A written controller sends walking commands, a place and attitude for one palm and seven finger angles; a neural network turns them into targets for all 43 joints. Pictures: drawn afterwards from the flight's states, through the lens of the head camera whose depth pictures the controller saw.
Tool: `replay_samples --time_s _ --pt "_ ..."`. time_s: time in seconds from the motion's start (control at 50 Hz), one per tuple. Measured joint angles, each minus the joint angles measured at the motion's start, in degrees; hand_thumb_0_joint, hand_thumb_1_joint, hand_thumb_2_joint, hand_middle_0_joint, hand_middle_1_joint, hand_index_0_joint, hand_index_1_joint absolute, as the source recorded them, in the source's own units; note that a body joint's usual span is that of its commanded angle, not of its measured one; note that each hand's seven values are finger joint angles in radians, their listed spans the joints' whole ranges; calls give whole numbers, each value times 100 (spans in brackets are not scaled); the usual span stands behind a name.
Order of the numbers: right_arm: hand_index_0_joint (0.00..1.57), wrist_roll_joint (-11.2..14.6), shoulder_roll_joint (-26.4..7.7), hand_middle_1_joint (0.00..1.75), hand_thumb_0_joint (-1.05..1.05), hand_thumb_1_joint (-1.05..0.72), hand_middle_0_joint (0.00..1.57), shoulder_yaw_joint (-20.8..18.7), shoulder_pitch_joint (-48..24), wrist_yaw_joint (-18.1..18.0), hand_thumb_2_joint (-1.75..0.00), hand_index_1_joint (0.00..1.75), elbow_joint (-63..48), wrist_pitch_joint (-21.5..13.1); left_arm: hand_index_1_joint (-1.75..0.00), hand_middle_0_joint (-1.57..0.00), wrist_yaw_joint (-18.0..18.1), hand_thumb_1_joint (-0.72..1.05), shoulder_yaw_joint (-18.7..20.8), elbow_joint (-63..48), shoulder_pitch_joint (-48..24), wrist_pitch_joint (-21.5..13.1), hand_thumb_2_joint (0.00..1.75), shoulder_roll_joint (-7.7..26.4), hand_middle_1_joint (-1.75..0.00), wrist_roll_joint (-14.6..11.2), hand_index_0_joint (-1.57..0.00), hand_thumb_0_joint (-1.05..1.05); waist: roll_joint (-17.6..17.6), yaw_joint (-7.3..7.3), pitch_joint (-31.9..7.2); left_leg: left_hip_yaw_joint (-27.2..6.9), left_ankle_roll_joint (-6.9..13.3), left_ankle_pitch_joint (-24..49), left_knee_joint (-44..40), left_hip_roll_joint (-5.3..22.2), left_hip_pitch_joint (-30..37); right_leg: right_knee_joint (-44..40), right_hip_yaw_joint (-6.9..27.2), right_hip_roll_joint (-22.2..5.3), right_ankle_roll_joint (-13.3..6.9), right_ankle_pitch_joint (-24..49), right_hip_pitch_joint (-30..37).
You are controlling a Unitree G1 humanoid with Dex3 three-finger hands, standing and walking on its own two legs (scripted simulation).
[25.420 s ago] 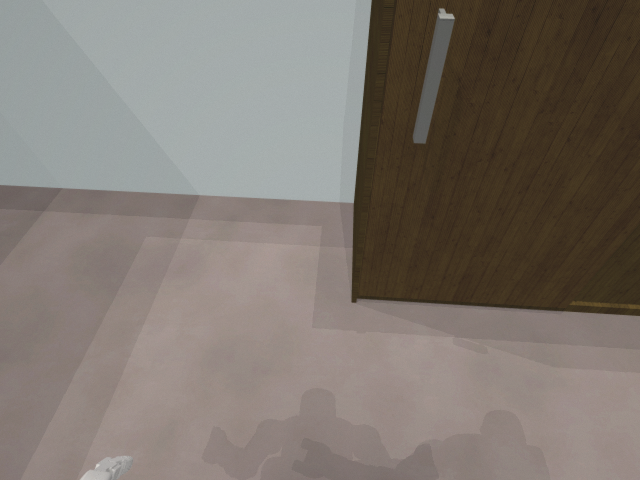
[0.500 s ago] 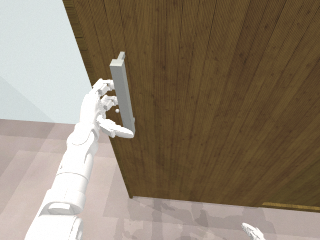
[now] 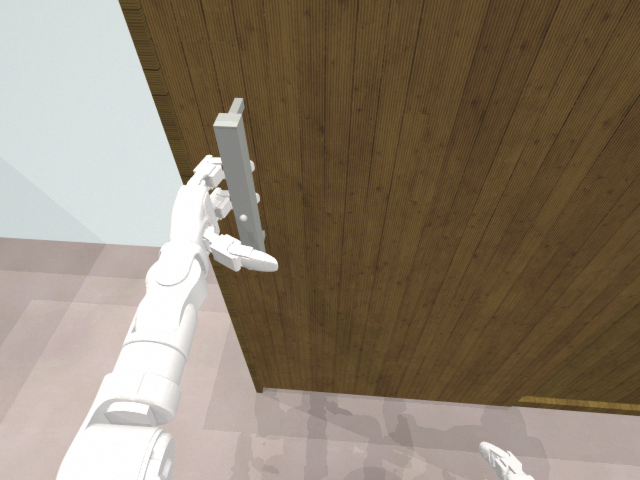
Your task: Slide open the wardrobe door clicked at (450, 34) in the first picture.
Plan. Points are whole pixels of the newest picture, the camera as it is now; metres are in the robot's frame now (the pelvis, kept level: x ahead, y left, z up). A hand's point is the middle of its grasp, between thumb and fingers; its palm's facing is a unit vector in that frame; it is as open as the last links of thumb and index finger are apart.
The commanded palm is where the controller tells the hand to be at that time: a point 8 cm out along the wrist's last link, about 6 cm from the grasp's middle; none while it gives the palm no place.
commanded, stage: slide the fingers in behind the handle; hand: left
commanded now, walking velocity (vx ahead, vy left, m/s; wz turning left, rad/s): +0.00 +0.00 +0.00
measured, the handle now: (248, 192) +0.46 +0.11 +0.12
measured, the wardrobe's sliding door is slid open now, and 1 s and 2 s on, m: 0.00 0.00 0.00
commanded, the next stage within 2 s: grip the handle and tug to test in 0.28 s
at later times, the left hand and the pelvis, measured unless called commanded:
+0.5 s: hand (246, 212) +0.41 +0.11 +0.13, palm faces -0.03 -1.00 -0.01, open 13.7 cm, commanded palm +0.38 +0.16 +0.13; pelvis +0.00 -0.01 +0.00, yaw +0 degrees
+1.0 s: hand (242, 216) +0.40 +0.11 +0.13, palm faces -0.06 -1.00 +0.00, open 7.1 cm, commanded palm +0.38 +0.17 +0.13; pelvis +0.00 -0.01 +0.00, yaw +0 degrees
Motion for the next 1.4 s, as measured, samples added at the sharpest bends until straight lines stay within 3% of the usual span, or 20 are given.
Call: replay_samples --time_s 0.18,0.48,0.64,0.98,1.4 --pt "20 18 -16 30 1 -91 20 5 38 14 -90 30 105 16 -120 -30 29 -51 -103 260 -240 -28 30 -36 -121 29 -30 -1 8 0 -7 -40 -17 4 16 4 -19 13 -40 2 -21 -10 -7" --pt "20 14 -29 30 1 -91 20 -2 91 8 -90 30 53 41 -121 -31 -61 -48 159 377 -184 -206 31 132 -121 26 -31 -1 -21 -39 -4 -11 -76 -6 -34 88 7 -59 -9 91 -85 11 9" --pt "20 33 -81 30 1 -91 20 -36 84 5 -90 30 28 56 -124 -33 -196 -26 163 270 -75 -133 41 136 -124 -76 -33 -1 23 5 -41 -30 -75 -1 -70 81 39 -91 -24 86 -84 6 44" --pt "20 27 -26 30 1 -91 20 12 -33 -5 -90 30 -43 53 -134 -40 -277 46 94 163 -18 -122 71 147 -135 -57 -40 0 -5 17 -31 -23 -45 -6 -47 61 40 -87 -15 67 -53 14 55" --pt "20 7 18 30 1 -91 20 12 16 3 -90 30 -50 119 -135 -32 -57 54 64 -121 155 21 73 18 -136 23 -31 1 -27 -39 -8 68 -2 11 -105 48 146 -134 80 60 -6 59 131"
